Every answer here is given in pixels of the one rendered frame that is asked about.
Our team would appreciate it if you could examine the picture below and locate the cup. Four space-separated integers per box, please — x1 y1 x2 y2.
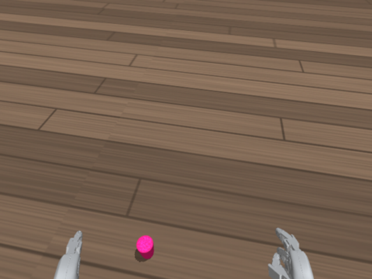
137 235 154 259

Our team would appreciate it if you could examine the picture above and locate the left robot hand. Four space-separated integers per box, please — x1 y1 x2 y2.
53 231 83 279

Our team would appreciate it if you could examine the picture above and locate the right robot hand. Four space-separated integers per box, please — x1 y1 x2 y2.
268 228 314 279

